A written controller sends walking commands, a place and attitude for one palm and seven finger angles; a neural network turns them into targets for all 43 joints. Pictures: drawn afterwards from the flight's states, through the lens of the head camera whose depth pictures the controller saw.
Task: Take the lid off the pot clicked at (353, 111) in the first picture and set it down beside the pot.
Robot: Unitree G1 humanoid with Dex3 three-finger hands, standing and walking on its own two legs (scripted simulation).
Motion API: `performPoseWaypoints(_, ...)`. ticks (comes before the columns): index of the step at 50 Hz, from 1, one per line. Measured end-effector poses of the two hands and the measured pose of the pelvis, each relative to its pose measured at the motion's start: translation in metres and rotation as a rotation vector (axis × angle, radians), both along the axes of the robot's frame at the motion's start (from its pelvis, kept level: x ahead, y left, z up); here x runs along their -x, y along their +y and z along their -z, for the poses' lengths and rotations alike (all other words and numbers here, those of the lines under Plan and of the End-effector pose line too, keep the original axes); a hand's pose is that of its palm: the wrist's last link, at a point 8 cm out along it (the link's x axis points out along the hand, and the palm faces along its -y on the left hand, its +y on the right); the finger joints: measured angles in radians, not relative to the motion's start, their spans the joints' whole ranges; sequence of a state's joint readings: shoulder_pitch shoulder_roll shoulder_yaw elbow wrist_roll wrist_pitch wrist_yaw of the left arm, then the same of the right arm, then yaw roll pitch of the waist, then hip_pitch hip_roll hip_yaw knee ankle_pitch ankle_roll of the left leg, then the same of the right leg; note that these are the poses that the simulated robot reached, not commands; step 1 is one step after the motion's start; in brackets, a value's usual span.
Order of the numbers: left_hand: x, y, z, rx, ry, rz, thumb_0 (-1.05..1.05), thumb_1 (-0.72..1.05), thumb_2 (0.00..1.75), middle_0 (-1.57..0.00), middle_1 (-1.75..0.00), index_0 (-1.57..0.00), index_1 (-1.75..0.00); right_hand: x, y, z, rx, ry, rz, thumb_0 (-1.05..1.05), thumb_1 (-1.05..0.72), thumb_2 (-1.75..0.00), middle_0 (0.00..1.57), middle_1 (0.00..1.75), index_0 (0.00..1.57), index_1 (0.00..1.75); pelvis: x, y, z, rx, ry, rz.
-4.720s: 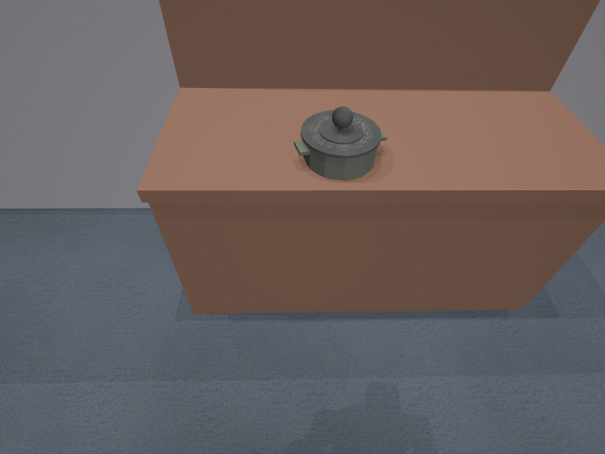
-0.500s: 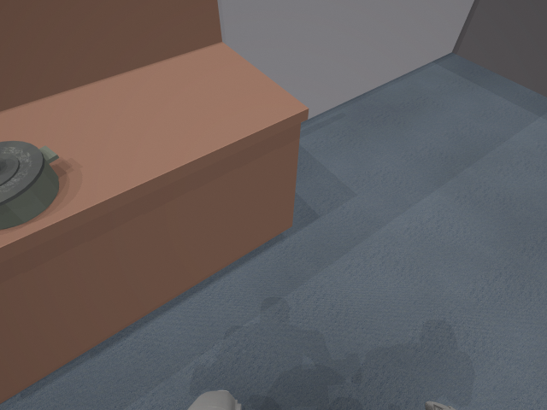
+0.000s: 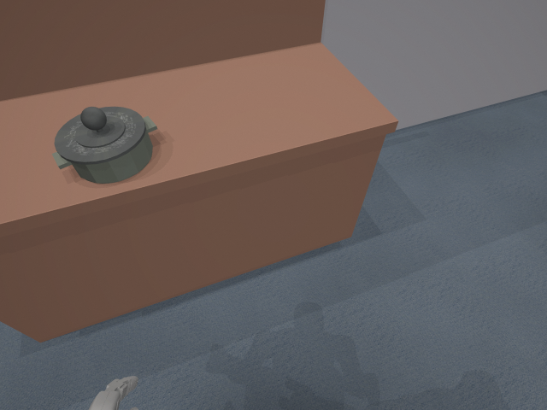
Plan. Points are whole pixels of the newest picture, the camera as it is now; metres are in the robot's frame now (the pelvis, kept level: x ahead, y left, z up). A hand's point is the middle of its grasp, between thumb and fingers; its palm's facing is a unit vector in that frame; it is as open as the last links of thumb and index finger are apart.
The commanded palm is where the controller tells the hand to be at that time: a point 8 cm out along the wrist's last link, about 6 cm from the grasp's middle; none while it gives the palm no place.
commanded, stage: turn to face it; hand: left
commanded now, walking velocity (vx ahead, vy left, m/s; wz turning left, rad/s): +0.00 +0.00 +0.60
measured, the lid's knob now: (93, 118) +0.69 +0.43 +0.01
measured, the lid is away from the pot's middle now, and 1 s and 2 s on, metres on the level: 0.00 0.00 0.00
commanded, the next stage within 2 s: take the last steps up to it in 0.60 s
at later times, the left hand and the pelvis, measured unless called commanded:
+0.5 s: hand out of the picture -0.04 +0.25 -0.18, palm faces +0.29 -0.92 -0.25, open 7.4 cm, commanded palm none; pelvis -0.01 +0.03 +0.00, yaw +15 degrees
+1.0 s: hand out of the picture -0.03 +0.19 -0.15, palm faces +0.41 -0.88 -0.23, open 7.4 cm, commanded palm none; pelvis +0.03 +0.02 +0.01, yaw +22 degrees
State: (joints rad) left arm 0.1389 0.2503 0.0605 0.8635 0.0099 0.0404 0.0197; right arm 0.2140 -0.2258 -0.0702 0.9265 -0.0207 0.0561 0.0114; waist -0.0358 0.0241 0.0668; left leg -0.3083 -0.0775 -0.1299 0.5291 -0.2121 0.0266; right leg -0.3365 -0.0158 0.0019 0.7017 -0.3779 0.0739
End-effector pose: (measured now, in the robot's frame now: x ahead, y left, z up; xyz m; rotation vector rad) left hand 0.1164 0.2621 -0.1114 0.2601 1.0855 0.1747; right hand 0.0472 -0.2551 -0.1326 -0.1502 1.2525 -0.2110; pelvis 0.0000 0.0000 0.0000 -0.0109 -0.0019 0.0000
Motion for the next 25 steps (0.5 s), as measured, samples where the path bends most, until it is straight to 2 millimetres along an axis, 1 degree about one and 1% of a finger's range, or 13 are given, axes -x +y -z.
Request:
performPoseWaypoints(2,0.003,-0.006,-0.001,-0.016,-0.034,-0.014,0.01,0.9,0.9,-0.2,-0.3,-0.2,-0.3,0.0,-0.008,0.01,-0.012,0.011,-0.009,0.01,-0.9,-0.9,0.2,0.3,0.21,0.3,0.001,-0.008,0.006,-0.012,0.003,-0.025)
performPoseWaypoints(4,0.013,-0.011,-0.004,-0.021,-0.039,-0.034,0.01,0.9,0.9,-0.2,-0.3,-0.2,-0.3,-0.002,-0.013,0.014,-0.015,0.024,-0.03,0.01,-0.9,-0.9,0.2,0.3,0.21,0.3,0.003,-0.011,0.006,-0.006,-0.005,-0.059)
performPoseWaypoints(8,0.04,-0.016,-0.007,-0.01,-0.015,-0.097,0.01,0.9,0.9,-0.2,-0.3,-0.2,-0.3,-0.015,-0.017,0.01,-0.017,0.035,-0.088,0.01,-0.9,-0.9,0.2,0.3,0.2,0.3,0.003,-0.013,0.0,-0.016,-0.018,-0.118)
performPoseWaypoints(11,0.062,-0.017,-0.003,0.006,0.019,-0.139,0.01,0.9,0.9,-0.2,-0.3,-0.2,-0.3,-0.03,-0.013,0.004,-0.015,0.029,-0.132,0.01,-0.91,-0.9,0.2,0.3,0.2,0.3,0.003,-0.012,-0.002,-0.032,-0.021,-0.154)
performPoseWaypoints(14,0.087,-0.013,0.005,0.029,0.063,-0.183,0.01,0.9,0.9,-0.2,-0.3,-0.2,-0.3,-0.05,-0.002,-0.002,-0.006,0.014,-0.187,0.01,-0.91,-0.9,0.2,0.3,0.2,0.3,0.004,-0.006,-0.003,-0.042,-0.017,-0.181)
performPoseWaypoints(16,0.106,-0.007,0.012,0.045,0.097,-0.217,0.01,0.9,0.9,-0.2,-0.3,-0.2,-0.3,-0.066,0.009,-0.005,0.004,-0.009,-0.228,0.01,-0.91,-0.9,0.2,0.3,0.2,0.3,0.005,0.0,-0.002,-0.042,-0.014,-0.197)
performPoseWaypoints(18,0.126,0.001,0.022,0.061,0.131,-0.254,0.01,0.9,0.9,-0.2,-0.3,-0.2,-0.3,-0.083,0.023,-0.009,0.02,-0.042,-0.27,0.01,-0.91,-0.9,0.2,0.3,0.2,0.3,0.006,0.008,0.002,-0.035,-0.012,-0.217)
performPoseWaypoints(20,0.146,0.013,0.035,0.078,0.164,-0.295,0.01,0.9,0.9,-0.2,-0.3,-0.2,-0.3,-0.099,0.038,-0.01,0.04,-0.087,-0.313,0.01,-0.91,-0.9,0.2,0.3,0.2,0.3,0.007,0.019,0.01,-0.018,-0.008,-0.234)
performPoseWaypoints(22,0.163,0.023,0.042,0.082,0.209,-0.328,0.01,0.9,0.9,-0.2,-0.3,-0.2,-0.3,-0.109,0.053,-0.014,0.049,-0.118,-0.344,0.01,-0.91,-0.9,0.2,0.3,0.2,0.3,0.01,0.025,0.011,-0.02,-0.008,-0.24)
performPoseWaypoints(25,0.178,0.032,0.04,0.085,0.25,-0.363,0.01,0.9,0.9,-0.2,-0.3,-0.2,-0.3,-0.113,0.07,-0.022,0.054,-0.135,-0.374,0.0,-0.91,-0.9,0.2,0.3,0.2,0.3,0.011,0.031,0.005,-0.007,-0.008,-0.256)
